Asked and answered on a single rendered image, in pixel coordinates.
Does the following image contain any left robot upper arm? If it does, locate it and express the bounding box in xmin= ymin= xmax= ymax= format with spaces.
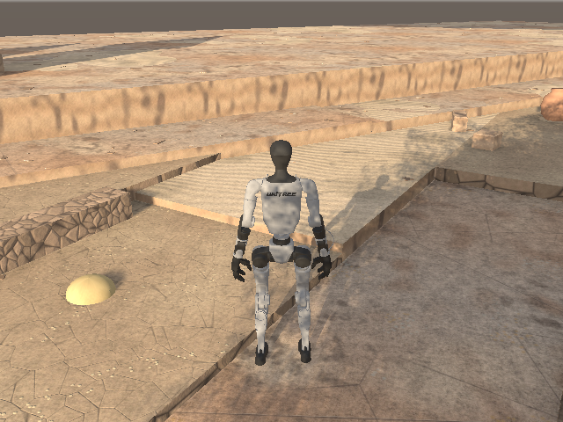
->
xmin=241 ymin=178 xmax=263 ymax=228

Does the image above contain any left robot hand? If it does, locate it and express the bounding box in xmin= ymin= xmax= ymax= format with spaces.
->
xmin=231 ymin=256 xmax=252 ymax=282

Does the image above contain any right robot upper arm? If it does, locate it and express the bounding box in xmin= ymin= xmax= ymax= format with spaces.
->
xmin=300 ymin=178 xmax=322 ymax=228

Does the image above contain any right robot foot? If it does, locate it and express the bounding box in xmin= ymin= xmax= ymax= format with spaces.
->
xmin=298 ymin=339 xmax=311 ymax=363

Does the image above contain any right robot forearm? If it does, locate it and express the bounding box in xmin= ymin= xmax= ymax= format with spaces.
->
xmin=312 ymin=215 xmax=330 ymax=257

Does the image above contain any robot head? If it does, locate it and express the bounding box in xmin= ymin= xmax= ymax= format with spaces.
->
xmin=266 ymin=140 xmax=296 ymax=183

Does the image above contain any right robot hand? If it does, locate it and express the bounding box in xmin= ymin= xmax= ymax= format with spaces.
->
xmin=311 ymin=254 xmax=332 ymax=280

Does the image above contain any left robot forearm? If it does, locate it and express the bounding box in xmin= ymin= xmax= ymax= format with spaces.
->
xmin=233 ymin=215 xmax=251 ymax=258

